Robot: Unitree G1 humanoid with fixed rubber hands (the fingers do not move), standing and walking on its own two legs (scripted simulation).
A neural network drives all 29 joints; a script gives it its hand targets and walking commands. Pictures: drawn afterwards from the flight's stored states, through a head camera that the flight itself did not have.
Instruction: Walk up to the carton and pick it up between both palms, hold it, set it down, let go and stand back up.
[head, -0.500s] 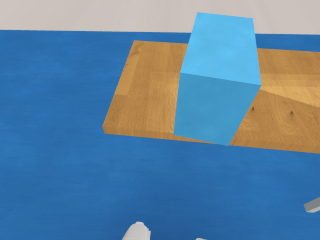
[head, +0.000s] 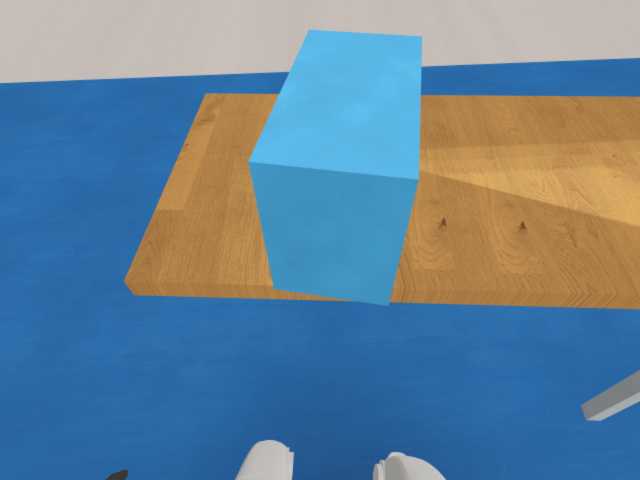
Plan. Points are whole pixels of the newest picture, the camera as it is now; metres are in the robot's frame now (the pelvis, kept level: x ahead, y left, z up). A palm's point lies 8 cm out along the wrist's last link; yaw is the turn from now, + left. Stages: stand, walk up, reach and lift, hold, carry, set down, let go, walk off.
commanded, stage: walk up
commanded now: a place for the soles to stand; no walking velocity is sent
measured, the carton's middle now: (347, 163) +0.51 +0.01 +0.11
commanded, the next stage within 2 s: none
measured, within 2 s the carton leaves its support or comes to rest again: neither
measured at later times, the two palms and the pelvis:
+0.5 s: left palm out of the picture +0.08 +0.31 -0.10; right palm out of the picture +0.06 -0.32 -0.09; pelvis +0.01 +0.00 +0.00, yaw +1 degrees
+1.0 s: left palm out of the picture +0.09 +0.35 -0.09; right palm out of the picture +0.08 -0.27 -0.11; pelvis +0.01 +0.03 +0.01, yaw +2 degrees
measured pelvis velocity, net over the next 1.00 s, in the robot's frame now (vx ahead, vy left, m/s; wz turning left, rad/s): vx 0.01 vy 0.03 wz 0.03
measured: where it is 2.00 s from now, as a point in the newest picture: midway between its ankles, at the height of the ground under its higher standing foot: outside the picture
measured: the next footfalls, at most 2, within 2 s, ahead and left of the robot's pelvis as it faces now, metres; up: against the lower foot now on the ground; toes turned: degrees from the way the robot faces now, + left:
left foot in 0.18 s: +0.09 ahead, +0.17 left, +0.00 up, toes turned +0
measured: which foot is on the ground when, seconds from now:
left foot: up 0.00-0.16, down 0.18-1.00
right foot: down 0.00-1.00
